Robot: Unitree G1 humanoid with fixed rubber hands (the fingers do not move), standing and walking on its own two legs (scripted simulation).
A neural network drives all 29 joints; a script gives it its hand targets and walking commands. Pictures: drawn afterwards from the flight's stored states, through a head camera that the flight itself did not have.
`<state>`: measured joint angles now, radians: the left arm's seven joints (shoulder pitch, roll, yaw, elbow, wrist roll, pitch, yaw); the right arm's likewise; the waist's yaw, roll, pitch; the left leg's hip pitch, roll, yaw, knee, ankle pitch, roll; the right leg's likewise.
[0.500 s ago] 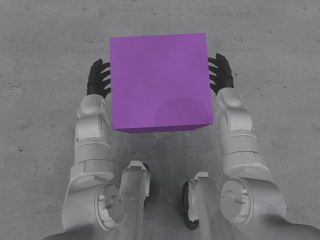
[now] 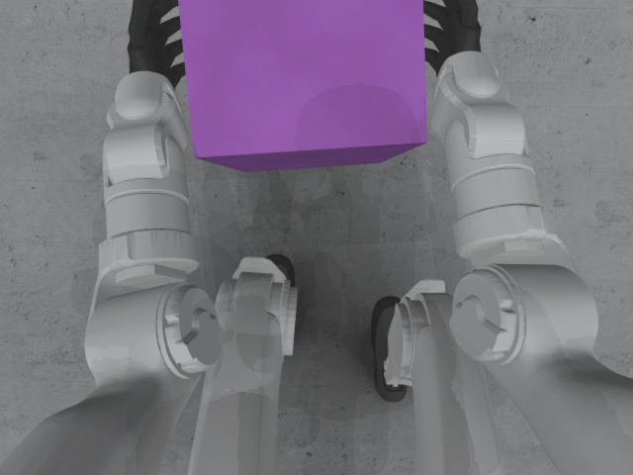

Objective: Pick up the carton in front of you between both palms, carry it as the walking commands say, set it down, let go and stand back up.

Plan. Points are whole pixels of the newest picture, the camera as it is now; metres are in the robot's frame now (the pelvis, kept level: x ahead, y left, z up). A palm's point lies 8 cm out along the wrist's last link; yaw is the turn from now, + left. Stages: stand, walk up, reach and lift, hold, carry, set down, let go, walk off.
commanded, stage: set down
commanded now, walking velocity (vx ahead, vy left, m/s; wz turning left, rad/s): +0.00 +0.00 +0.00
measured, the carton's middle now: (306, 76) +0.53 +0.11 -0.20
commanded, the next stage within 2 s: none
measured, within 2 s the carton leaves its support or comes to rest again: rests again in 0.84 s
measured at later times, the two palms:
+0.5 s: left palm (176, 80) +0.51 +0.27 -0.23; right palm (412, 71) +0.57 -0.02 -0.24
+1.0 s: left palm (177, 94) +0.50 +0.28 -0.26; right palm (408, 85) +0.56 -0.02 -0.26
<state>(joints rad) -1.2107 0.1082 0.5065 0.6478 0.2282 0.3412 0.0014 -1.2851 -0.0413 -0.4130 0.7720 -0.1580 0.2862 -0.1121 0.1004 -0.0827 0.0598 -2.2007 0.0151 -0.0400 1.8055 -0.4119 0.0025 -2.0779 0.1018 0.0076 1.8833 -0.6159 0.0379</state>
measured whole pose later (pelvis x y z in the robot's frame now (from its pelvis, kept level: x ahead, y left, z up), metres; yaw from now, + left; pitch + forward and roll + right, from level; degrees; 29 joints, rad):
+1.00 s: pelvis -0.01 -0.01 -0.09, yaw +0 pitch +36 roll +0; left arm -1.47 0.36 0.41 0.97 0.05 0.24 -0.06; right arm -1.57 -0.18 -0.21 1.01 -0.02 0.23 -0.12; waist 0.14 -0.06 0.45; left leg -2.28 0.06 -0.02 2.11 -0.46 0.00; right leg -2.18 0.16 0.02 2.22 -0.67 0.05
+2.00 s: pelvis -0.01 -0.01 -0.04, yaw +2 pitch +38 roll -2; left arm -1.47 0.44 0.29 1.02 -0.14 0.17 0.02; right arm -1.54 -0.31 -0.11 0.97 0.09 0.25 -0.16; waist 0.14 -0.05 0.33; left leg -2.20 0.00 -0.04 1.97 -0.43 -0.01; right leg -2.07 0.10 0.00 2.08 -0.66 0.03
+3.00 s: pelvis +0.05 +0.02 +0.21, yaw +2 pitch +42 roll -3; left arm -0.88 0.28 0.35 0.72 0.11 0.18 -0.11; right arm -0.93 -0.12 -0.26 0.69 -0.12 0.22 -0.12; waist 0.09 -0.03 -0.02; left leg -1.48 0.00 -0.03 0.99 -0.24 0.02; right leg -1.37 0.06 0.05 1.02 -0.38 0.04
